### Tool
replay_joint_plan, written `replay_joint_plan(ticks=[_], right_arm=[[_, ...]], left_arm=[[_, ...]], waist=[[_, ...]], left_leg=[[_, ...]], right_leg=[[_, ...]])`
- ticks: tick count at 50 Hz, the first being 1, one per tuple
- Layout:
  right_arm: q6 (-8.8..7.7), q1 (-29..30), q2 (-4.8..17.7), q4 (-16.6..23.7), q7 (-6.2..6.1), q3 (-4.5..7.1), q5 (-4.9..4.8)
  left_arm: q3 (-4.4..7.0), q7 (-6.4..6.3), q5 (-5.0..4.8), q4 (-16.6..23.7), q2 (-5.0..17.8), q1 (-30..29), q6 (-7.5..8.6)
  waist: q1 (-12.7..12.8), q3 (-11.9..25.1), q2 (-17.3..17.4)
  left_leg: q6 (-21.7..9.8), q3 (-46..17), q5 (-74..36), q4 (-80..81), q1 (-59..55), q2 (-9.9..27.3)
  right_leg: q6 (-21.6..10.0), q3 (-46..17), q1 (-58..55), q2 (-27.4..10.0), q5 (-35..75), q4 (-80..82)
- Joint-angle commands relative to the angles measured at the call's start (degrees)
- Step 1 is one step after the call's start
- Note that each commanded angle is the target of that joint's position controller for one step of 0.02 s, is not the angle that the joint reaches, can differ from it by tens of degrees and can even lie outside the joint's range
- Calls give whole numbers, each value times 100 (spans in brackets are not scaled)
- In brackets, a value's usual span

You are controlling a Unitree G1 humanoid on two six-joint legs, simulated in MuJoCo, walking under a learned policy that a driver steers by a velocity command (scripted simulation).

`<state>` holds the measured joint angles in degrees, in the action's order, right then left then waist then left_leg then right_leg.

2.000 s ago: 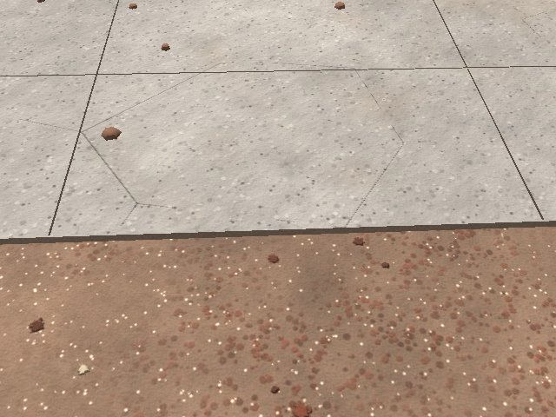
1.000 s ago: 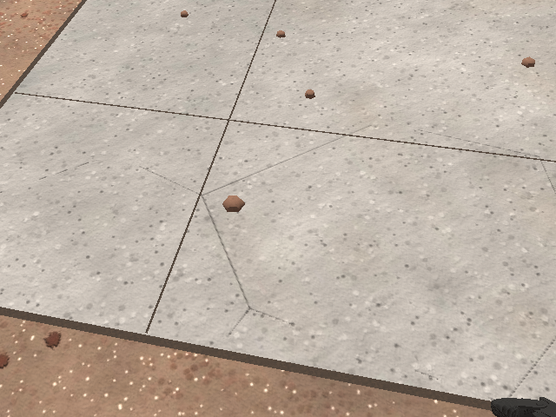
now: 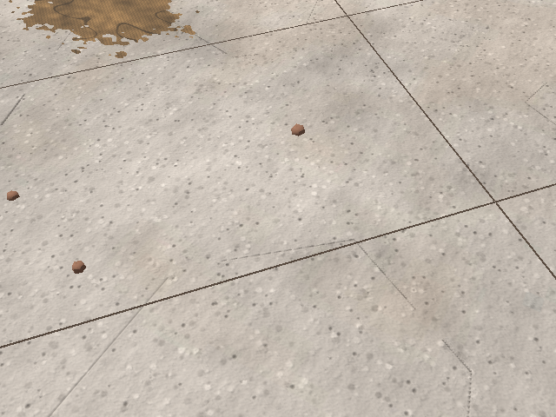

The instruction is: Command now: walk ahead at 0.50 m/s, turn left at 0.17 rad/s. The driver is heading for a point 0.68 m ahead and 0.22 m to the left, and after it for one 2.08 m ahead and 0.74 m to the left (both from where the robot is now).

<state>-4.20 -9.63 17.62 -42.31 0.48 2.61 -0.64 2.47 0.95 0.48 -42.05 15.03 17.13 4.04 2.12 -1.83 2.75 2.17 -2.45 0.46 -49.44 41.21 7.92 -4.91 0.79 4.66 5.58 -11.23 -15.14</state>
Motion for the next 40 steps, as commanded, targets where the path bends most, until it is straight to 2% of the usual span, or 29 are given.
replay_joint_plan(ticks=[1,4,7,9,10,11,12,13,14,15,16,17,18,20,22,24,26,28,30,32,33,34,35,36,37,38,39,40], right_arm=[[-75,418,238,382,77,23,-58],[-84,763,228,560,185,11,-93],[-87,930,230,754,315,12,-59],[-59,667,355,798,352,73,-25],[-29,260,519,747,336,163,-12],[-13,-523,763,582,293,307,-10],[24,-1411,1168,449,213,461,-28],[-4,-1544,1699,460,194,561,-63],[-7,-1752,1127,510,179,421,-86],[-4,-1504,932,518,142,357,-30],[2,-1158,872,594,117,340,-21],[18,-814,758,668,107,301,-10],[18,-620,650,759,84,252,57],[20,-451,655,802,50,254,45],[12,-485,772,749,-10,286,18],[40,-576,881,678,-74,324,-20],[89,-726,900,603,-116,333,-49],[134,-949,931,509,-134,347,-65],[174,-1075,893,446,-142,345,-99],[205,-1066,858,434,-156,347,-88],[221,-1001,847,449,-156,353,-74],[232,-920,741,479,-149,323,-63],[213,-904,486,537,-128,232,-30],[194,-1097,109,631,-123,101,88],[137,-1798,67,824,-115,59,-138],[152,-1605,690,616,-141,180,-179],[186,-976,911,696,-131,256,-119],[212,-724,813,739,-132,256,-60]], left_arm=[[240,-55,-1,225,944,-105,127],[273,-56,-37,2,1008,128,89],[310,-94,-84,-130,1058,200,-21],[350,-155,-95,-108,1193,66,-100],[369,-198,-91,-83,1269,14,-149],[351,-245,-92,-48,1256,-69,-200],[272,-300,-14,57,1111,28,-173],[16,-181,123,292,340,738,-13],[69,-72,-7,247,782,274,195],[133,3,-234,453,1026,-268,324],[86,-5,-210,547,947,-541,397],[110,-40,-74,563,936,-677,409],[149,-56,-8,569,970,-591,359],[142,-77,44,534,870,-364,236],[92,-114,67,555,724,-460,147],[29,-122,73,652,581,-895,134],[-8,-94,43,722,491,-1339,166],[5,-52,-27,793,535,-1668,208],[59,-15,-70,842,663,-1806,252],[139,13,-91,832,814,-1731,301],[183,12,-103,794,873,-1555,327],[245,-7,-95,688,941,-1163,352],[331,-49,-18,613,1127,-576,381],[410,-99,19,543,1441,269,364],[504,-41,33,303,1794,565,275],[385,-29,-68,460,1172,304,259],[305,-63,-72,486,891,95,223],[257,-67,-14,506,812,-140,197]], waist=[[138,-116,-531],[296,-308,-464],[282,-318,-481],[60,-26,-658],[-176,304,-761],[-624,755,-678],[-998,1360,-239],[-458,2025,1275],[-874,2554,777],[-937,1687,498],[-765,1163,-99],[-545,704,-383],[-338,586,-251],[-137,467,-65],[-116,330,-53],[-259,224,18],[-457,218,125],[-607,244,181],[-625,256,238],[-521,270,354],[-401,284,445],[-170,401,461],[122,886,305],[339,1694,-566],[-46,1981,-2523],[135,1380,-1528],[271,749,-1018],[177,458,-650]], left_leg=[[-83,84,-962,856,-455,-138],[-239,43,-870,1366,-164,-264],[-458,162,-167,1618,85,-394],[-658,490,488,1635,-447,-688],[-778,679,759,1593,-1039,-917],[-957,778,581,1815,-2161,-1164],[-1296,-224,235,1835,-3918,-580],[-2492,-3459,1118,2224,-6091,907],[-2559,-4529,1803,2975,-6579,1067],[-2238,-3650,1685,3107,-6036,915],[-2062,-3033,1262,3141,-5208,691],[-1966,-2557,568,3234,-4383,490],[-1951,-2256,46,3370,-3837,335],[-2011,-1973,-461,3554,-3269,184],[-1981,-1588,-766,3633,-2783,31],[-1785,-1275,-586,3625,-2499,-222],[-1575,-1159,-195,3525,-2369,-408],[-1478,-1362,151,3418,-2462,-359],[-1411,-1716,438,3149,-2809,-237],[-1324,-2100,566,2821,-3144,-97],[-1266,-2228,514,2635,-3196,-72],[-1149,-2202,415,2318,-3132,-207],[-960,-1937,407,1441,-2841,-484],[-710,-1283,1890,-222,-2066,-975],[-447,-745,3541,-1807,-67,-1391],[-341,-889,3100,-2411,438,-922],[-303,-718,2549,-2503,514,-761],[-266,-596,2163,-2396,302,-583]], right_leg=[[-667,-251,351,-1494,1411,781],[-630,-113,-331,-1768,1453,711],[-512,-6,-1070,-2006,2220,306],[-350,179,-1266,-1995,4008,-348],[-258,286,-1280,-1929,5036,-992],[-86,518,-941,-1732,5438,-2102],[143,611,314,-1528,4071,-3730],[573,320,2959,-237,-1100,-5918],[527,-758,3703,-181,-2073,-6546],[423,-823,4156,-514,-1631,-6493],[374,-739,4072,-766,-1210,-6043],[417,-664,3833,-927,-987,-5487],[466,-681,3432,-1044,-832,-5225],[655,-583,3141,-1082,-756,-4780],[851,-436,3035,-1041,-457,-4172],[956,-371,2864,-930,395,-3269],[981,-340,2509,-731,1213,-2380],[973,-363,2267,-565,1591,-1886],[894,-520,2216,-523,1458,-1527],[745,-623,2067,-518,1057,-1319],[637,-597,1835,-523,829,-1243],[488,-503,1280,-531,822,-1009],[221,-789,211,-943,708,-1034],[-116,-1914,-1256,-2007,396,-1053],[-1014,-4690,-2415,-3055,-1239,-412],[-857,-4594,-1972,-2914,-2289,-163],[-605,-3550,-1338,-2649,-1929,-149],[-493,-2846,-737,-2393,-1097,-63]])
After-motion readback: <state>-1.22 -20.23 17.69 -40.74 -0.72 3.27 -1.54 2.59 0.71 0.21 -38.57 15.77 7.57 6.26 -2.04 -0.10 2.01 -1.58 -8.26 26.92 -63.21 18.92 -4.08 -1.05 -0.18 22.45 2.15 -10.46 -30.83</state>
